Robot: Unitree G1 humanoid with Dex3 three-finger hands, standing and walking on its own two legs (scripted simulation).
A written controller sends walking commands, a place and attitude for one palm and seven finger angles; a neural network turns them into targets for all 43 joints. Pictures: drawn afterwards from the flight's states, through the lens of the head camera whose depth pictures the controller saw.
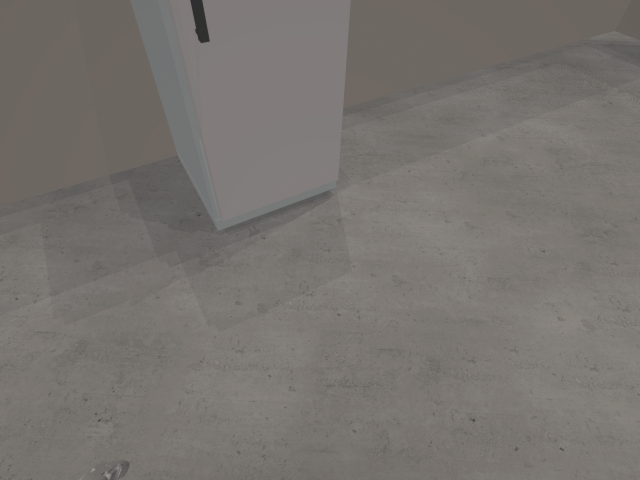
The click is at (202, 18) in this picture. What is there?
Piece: fridge door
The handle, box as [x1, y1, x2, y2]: [190, 0, 209, 42]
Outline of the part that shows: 190,0 196,25 195,30 198,35 198,39 201,42 209,41 201,0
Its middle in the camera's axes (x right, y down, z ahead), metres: -0.33 -0.68 +0.91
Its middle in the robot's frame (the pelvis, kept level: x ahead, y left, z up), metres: +1.16 +0.39 +0.24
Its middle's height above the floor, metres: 1.01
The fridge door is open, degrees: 0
